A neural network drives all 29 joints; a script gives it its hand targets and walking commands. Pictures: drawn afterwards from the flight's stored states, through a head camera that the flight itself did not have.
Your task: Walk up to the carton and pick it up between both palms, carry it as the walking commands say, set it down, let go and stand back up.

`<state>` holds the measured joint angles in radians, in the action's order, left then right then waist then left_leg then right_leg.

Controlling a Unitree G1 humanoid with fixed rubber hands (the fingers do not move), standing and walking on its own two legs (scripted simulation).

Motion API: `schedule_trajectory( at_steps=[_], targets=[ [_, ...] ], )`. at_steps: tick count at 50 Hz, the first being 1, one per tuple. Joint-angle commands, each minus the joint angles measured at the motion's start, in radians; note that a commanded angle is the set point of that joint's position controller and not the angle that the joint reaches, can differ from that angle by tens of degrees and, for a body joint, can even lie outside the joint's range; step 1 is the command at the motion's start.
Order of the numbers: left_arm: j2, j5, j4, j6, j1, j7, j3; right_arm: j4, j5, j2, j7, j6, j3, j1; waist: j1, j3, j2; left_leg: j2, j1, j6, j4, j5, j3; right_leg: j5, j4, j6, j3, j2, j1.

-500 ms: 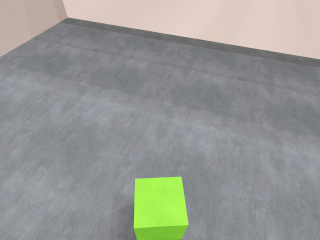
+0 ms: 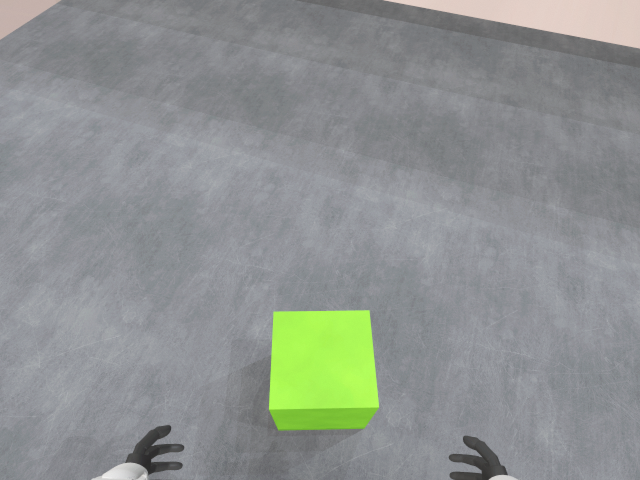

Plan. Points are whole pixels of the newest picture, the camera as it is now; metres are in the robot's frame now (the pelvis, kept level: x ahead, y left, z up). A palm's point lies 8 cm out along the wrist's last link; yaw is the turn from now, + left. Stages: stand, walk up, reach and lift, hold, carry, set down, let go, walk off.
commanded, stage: reach and lift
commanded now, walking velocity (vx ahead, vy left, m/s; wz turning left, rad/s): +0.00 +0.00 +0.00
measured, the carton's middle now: (321, 373) +0.42 +0.00 -0.61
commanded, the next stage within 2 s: none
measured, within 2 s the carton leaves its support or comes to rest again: neither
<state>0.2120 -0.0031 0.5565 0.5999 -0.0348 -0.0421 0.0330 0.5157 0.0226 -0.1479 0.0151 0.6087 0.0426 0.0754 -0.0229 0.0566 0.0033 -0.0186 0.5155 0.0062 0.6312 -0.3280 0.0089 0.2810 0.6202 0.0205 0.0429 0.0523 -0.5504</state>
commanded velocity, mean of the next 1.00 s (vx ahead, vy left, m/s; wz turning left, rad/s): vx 0.00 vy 0.00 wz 0.00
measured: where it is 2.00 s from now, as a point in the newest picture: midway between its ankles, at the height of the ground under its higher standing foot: outside the picture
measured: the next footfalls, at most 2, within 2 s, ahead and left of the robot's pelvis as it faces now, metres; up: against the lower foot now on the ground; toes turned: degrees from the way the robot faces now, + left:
none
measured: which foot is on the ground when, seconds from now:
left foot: down 0.00-1.00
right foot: down 0.00-1.00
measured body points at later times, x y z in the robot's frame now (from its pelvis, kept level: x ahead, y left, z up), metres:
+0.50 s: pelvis -0.08 +0.00 -0.06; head +0.07 +0.00 +0.36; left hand +0.21 +0.24 -0.16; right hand +0.20 -0.22 -0.17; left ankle -0.02 +0.12 -0.72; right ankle +0.00 -0.13 -0.72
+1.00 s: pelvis -0.08 -0.01 -0.09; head +0.17 -0.01 +0.28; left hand +0.37 +0.23 -0.19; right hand +0.38 -0.21 -0.20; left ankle -0.02 +0.12 -0.72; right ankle +0.00 -0.13 -0.72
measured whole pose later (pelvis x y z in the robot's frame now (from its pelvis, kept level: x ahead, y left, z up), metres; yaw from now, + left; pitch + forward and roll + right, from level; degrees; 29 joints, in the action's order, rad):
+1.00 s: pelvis -0.08 -0.01 -0.09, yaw +0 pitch +35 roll +1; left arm 0.28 0.06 0.84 0.23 0.84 -0.02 0.26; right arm 0.82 -0.04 -0.25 0.03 0.26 0.21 -0.86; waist -0.03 0.03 -0.01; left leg -0.03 1.34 0.02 1.09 -0.36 0.01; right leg 0.30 1.07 0.01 0.01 0.04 -1.38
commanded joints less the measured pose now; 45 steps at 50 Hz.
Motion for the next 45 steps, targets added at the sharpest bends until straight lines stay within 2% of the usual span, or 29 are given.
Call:
schedule_trajectory(
  at_steps=[1,5,7,10,14,18,21,27,36,45],
  targets=[
    [0.096,-0.032,-0.137,-0.072,-0.004,-0.029,0.065,-0.152,0.057,-0.065,-0.014,-0.072,0.056,0.000,0.007,0.245,0.019,0.076,0.020,-0.007,0.040,0.516,-0.038,-0.485,0.062,-0.030,-0.065,-0.081,0.165],
    [0.083,-0.028,-0.157,-0.174,0.004,-0.038,0.075,-0.175,0.046,-0.040,-0.024,-0.163,0.065,0.012,0.012,0.351,0.014,0.060,0.140,0.010,0.166,0.470,-0.020,-0.465,0.189,-0.003,-0.059,-0.095,0.119],
    [0.077,-0.011,-0.185,-0.195,0.022,-0.033,0.077,-0.181,0.021,-0.038,-0.022,-0.178,0.071,0.002,0.022,0.376,0.018,0.059,0.176,0.010,0.191,0.410,-0.015,-0.408,0.226,0.004,-0.053,-0.106,0.094],
    [0.076,0.001,-0.206,-0.175,0.037,-0.023,0.089,-0.202,0.004,-0.060,-0.019,-0.161,0.072,-0.039,0.027,0.362,0.017,0.063,0.187,0.008,0.190,0.287,-0.012,-0.269,0.228,0.004,-0.035,-0.106,0.050],
    [0.077,-0.011,-0.186,-0.142,0.111,-0.013,0.127,-0.208,-0.007,-0.063,-0.019,-0.128,0.063,-0.142,0.003,0.281,0.011,0.058,0.285,-0.001,0.186,0.057,0.015,-0.059,0.237,0.000,-0.024,-0.097,0.017],
    [0.090,-0.009,-0.175,-0.124,0.266,-0.011,0.142,-0.194,-0.010,-0.088,-0.022,-0.104,0.081,-0.288,-0.003,0.215,0.007,0.048,0.348,-0.006,0.186,-0.132,0.025,0.121,0.244,-0.004,-0.016,-0.084,-0.031],
    [0.104,0.001,-0.158,-0.114,0.397,-0.010,0.146,-0.161,-0.012,-0.116,-0.023,-0.095,0.100,-0.404,0.001,0.210,0.006,0.042,0.360,-0.006,0.196,-0.194,0.023,0.183,0.252,-0.004,-0.013,-0.078,-0.077],
    [0.126,0.026,-0.064,-0.124,0.623,-0.001,0.158,-0.049,-0.024,-0.144,-0.020,-0.109,0.116,-0.632,0.006,0.301,0.009,0.042,0.378,0.011,0.220,-0.175,0.021,0.171,0.276,-0.001,-0.004,-0.076,-0.150],
    [0.154,0.034,0.065,-0.219,0.847,0.024,0.182,0.090,-0.022,-0.168,-0.004,-0.207,0.160,-0.864,0.011,0.571,0.014,0.068,0.434,0.039,0.285,0.002,0.036,0.002,0.327,0.002,0.002,-0.091,-0.202],
    [0.202,0.055,0.162,-0.356,1.008,0.031,0.235,0.168,-0.056,-0.198,0.013,-0.336,0.173,-1.086,-0.021,0.744,-0.038,0.087,0.570,0.032,0.330,0.113,0.062,-0.138,0.383,0.012,-0.023,-0.103,-0.203]
  ],
)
